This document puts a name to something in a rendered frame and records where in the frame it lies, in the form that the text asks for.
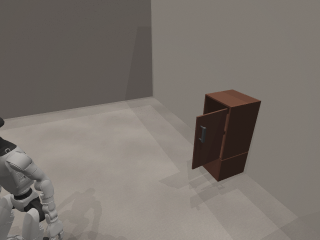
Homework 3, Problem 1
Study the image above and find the robot left hand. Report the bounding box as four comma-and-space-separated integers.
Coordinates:
46, 219, 65, 240

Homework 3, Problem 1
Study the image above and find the handle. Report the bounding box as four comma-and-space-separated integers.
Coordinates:
199, 126, 207, 143

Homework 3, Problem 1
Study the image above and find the left robot thigh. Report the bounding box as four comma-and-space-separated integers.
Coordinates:
22, 200, 45, 240

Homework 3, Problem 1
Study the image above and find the cupboard door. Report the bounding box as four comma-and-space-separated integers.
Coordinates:
192, 108, 228, 169

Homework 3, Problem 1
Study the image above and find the robot left upper arm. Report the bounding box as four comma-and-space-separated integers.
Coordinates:
6, 151, 51, 191

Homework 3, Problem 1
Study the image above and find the left robot forearm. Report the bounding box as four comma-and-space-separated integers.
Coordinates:
40, 180, 58, 224

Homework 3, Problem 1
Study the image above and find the robot torso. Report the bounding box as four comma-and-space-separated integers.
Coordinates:
0, 145, 41, 213

